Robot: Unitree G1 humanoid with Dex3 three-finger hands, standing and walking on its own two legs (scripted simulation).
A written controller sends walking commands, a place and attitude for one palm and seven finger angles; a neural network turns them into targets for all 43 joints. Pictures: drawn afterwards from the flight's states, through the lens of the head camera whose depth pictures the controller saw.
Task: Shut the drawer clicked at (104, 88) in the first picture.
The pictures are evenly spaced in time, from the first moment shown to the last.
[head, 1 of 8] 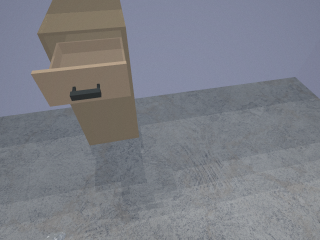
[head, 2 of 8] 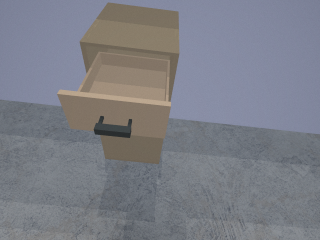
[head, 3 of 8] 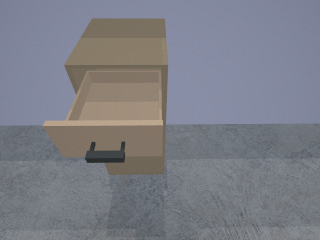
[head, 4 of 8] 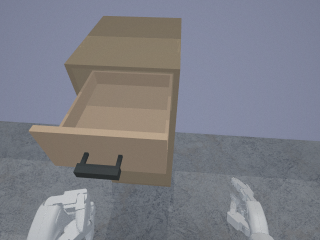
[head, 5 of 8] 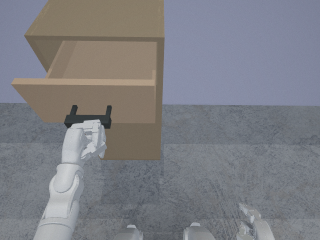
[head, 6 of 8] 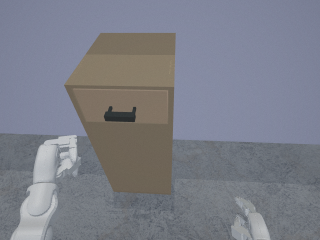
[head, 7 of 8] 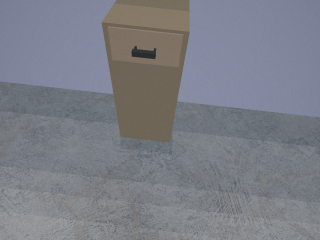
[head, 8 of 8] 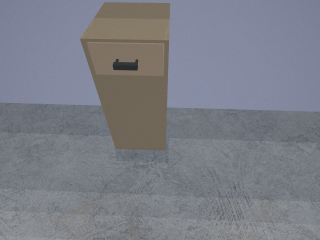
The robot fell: no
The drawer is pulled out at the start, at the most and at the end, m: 0.28 0.28 0.00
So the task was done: yes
